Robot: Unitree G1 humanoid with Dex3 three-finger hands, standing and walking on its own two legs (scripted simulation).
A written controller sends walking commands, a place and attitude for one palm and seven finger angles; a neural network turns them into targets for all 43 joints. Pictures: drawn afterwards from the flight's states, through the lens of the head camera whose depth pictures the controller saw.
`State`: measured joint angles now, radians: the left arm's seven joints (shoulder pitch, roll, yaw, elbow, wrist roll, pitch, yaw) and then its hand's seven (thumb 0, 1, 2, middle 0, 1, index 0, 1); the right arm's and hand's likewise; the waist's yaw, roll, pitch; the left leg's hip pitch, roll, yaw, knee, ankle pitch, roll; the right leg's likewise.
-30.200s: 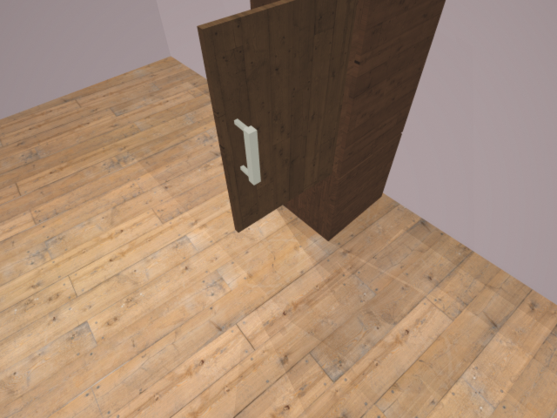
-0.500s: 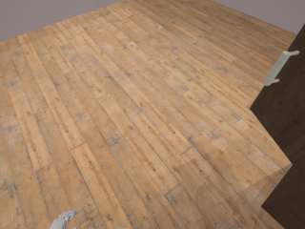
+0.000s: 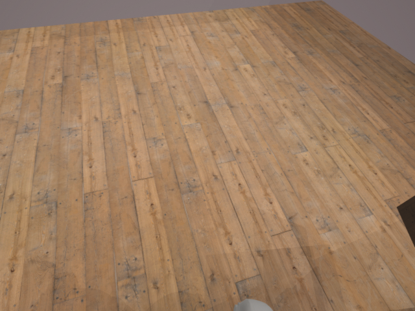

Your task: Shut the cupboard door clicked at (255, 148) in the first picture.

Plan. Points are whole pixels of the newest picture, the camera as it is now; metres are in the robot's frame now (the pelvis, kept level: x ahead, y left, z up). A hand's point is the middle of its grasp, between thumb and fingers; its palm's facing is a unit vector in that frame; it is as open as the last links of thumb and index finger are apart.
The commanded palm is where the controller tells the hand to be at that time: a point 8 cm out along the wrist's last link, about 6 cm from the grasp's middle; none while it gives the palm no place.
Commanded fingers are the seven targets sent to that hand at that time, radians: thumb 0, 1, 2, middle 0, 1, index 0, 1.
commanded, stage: walk to a spot facing it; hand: left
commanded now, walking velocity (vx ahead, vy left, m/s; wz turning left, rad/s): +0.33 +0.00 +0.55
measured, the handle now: out of the picture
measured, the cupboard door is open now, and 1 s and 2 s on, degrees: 66 66 66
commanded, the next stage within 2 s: turn to face it in 0.82 s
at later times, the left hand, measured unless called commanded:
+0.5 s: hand (141, 288) +0.18 +0.14 -0.14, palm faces +0.30 -0.93 -0.23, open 7.4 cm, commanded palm none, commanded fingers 0.00 0.90 0.90 -0.20 -0.30 -0.20 -0.30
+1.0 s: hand (97, 271) +0.22 +0.25 -0.17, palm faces +0.58 -0.79 -0.23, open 7.4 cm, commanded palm none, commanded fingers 0.00 0.90 0.90 -0.20 -0.30 -0.20 -0.30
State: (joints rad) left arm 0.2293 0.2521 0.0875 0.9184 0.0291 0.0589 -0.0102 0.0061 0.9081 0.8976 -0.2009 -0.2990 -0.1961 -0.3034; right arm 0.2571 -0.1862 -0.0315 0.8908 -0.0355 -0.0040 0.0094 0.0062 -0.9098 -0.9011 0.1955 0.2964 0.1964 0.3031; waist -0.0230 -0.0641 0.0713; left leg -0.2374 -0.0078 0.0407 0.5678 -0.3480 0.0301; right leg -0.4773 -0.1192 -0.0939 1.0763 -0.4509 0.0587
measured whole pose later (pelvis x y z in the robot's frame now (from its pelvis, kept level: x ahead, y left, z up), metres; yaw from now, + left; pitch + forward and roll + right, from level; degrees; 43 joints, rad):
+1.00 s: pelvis +0.27 +0.04 +0.00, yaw +33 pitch +1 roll -2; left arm 0.19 0.24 0.08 0.88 0.02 0.03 0.02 0.01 0.91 0.90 -0.20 -0.30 -0.19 -0.30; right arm 0.11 -0.20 0.00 0.86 -0.03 0.01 0.00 0.00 -0.91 -0.90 0.20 0.30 0.20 0.30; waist 0.02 -0.03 0.12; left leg -0.35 -0.04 0.06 0.54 -0.22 0.10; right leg -0.52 -0.12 -0.03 1.17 -0.41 0.08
